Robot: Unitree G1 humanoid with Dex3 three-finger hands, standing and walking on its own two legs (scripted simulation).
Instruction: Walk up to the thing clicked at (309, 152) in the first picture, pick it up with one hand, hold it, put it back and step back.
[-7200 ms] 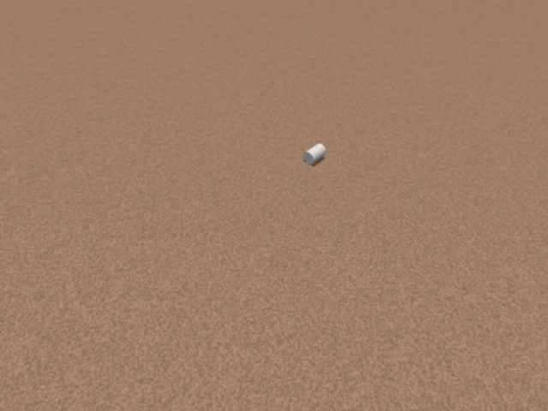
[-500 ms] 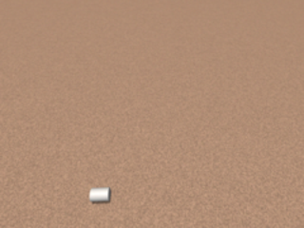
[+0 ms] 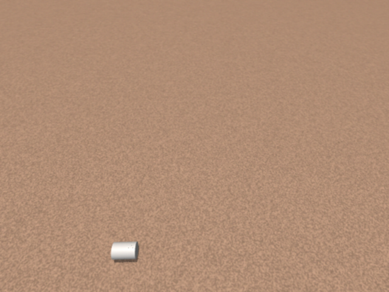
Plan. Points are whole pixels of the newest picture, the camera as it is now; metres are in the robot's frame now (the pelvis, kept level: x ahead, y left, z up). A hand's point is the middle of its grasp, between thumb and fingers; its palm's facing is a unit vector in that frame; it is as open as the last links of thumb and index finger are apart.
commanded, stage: stand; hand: left
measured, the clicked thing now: (125, 250) +0.45 +0.33 -0.74
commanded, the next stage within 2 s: none
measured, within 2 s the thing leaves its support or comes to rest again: neither
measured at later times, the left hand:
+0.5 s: hand out of the picture +0.08 +0.25 -0.16, palm faces -0.02 -0.94 -0.34, open 7.4 cm
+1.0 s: hand out of the picture +0.08 +0.25 -0.16, palm faces -0.03 -0.94 -0.34, open 7.4 cm
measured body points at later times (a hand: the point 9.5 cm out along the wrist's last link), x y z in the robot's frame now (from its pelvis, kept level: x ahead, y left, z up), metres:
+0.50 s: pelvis +0.00 -0.01 +0.00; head +0.01 -0.01 +0.45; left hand +0.08 +0.30 -0.13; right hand +0.07 -0.31 -0.13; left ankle -0.01 +0.14 -0.75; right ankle +0.01 -0.14 -0.75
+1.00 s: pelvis +0.00 -0.01 +0.00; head +0.01 -0.01 +0.45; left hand +0.08 +0.30 -0.13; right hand +0.08 -0.31 -0.13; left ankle -0.01 +0.14 -0.75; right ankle +0.01 -0.14 -0.75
